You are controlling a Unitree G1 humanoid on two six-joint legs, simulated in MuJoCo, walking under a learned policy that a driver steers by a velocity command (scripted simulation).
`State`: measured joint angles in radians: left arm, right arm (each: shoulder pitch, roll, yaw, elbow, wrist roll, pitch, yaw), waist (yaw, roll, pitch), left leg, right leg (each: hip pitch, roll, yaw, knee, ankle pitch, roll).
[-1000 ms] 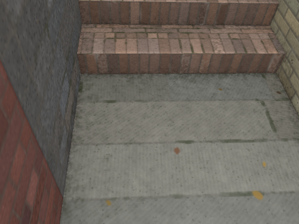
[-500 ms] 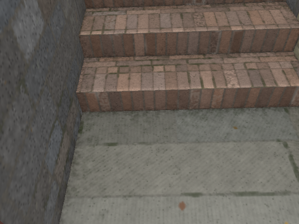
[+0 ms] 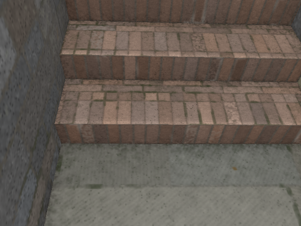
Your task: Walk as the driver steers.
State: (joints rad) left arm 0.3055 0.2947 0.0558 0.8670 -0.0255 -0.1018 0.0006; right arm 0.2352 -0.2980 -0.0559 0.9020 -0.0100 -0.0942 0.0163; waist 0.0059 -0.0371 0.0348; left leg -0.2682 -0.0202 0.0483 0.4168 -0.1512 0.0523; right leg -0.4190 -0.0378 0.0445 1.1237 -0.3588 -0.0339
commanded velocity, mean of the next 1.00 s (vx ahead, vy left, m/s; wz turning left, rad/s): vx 0.19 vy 0.00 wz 0.00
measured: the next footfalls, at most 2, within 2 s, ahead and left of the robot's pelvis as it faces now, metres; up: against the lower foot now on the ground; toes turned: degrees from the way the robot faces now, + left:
right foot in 0.34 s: +0.38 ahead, -0.19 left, +0.00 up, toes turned -2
left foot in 0.70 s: +0.32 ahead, +0.04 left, +0.00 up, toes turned +1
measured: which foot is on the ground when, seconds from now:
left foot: down 0.00-0.36, up 0.38-0.68, down 0.70-1.00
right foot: up 0.00-0.32, down 0.34-1.00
